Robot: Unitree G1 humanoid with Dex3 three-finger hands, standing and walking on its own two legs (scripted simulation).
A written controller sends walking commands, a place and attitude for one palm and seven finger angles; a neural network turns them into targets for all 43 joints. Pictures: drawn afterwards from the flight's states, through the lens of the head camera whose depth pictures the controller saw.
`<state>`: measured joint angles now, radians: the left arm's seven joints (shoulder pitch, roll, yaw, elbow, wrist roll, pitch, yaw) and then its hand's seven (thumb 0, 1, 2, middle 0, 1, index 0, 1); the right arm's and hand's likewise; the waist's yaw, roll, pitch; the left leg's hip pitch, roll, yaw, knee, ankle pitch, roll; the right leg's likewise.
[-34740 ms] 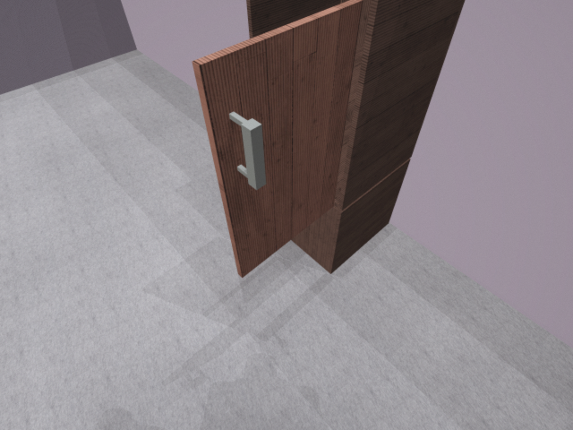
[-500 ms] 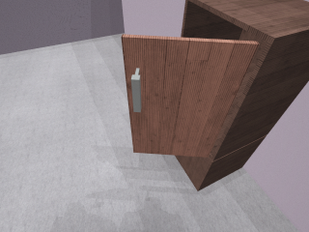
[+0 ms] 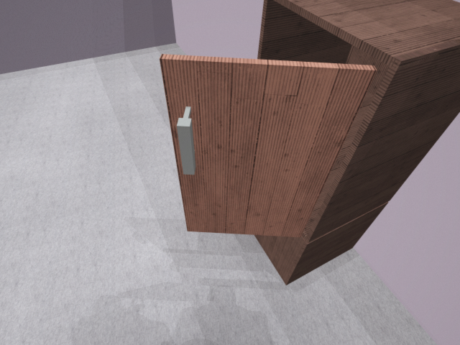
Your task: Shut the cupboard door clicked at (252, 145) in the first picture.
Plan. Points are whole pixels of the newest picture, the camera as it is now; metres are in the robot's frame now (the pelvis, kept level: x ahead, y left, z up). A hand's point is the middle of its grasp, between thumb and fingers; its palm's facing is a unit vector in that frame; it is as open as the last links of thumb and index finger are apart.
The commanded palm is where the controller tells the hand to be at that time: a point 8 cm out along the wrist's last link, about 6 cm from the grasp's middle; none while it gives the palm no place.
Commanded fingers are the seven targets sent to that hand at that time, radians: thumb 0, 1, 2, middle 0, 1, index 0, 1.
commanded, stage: shuffle to correct the standing spot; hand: left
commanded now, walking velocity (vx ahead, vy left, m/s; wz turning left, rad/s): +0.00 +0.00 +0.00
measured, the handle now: (188, 141) +0.48 +0.12 +0.08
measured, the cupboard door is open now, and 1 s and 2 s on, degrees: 60 60 60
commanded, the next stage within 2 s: come to a stop and stand still in 0.36 s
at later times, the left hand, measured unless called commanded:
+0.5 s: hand out of the picture +0.02 +0.13 -0.18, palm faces +0.02 -0.99 -0.17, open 7.4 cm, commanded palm none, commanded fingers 0.00 0.90 0.90 -0.20 -0.30 -0.20 -0.30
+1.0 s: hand out of the picture +0.05 +0.14 -0.18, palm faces +0.04 -0.98 -0.18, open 7.3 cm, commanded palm none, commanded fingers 0.00 0.90 0.90 -0.20 -0.30 -0.20 -0.30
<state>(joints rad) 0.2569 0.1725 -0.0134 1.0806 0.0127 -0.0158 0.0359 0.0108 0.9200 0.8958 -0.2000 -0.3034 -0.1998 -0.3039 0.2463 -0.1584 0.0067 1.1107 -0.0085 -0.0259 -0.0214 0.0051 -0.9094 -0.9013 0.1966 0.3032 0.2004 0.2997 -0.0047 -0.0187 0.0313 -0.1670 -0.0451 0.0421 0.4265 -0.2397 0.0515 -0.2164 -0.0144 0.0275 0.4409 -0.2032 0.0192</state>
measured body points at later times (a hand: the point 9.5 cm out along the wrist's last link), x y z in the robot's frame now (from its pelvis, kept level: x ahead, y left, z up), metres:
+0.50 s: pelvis +0.03 -0.04 -0.01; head +0.06 -0.03 +0.44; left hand +0.02 +0.18 -0.17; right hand +0.02 -0.27 -0.16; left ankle -0.01 +0.08 -0.74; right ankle +0.02 -0.13 -0.74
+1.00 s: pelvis +0.04 -0.03 +0.00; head +0.05 -0.02 +0.45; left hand +0.05 +0.19 -0.16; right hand +0.09 -0.26 -0.15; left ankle +0.04 +0.06 -0.74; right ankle +0.02 -0.13 -0.74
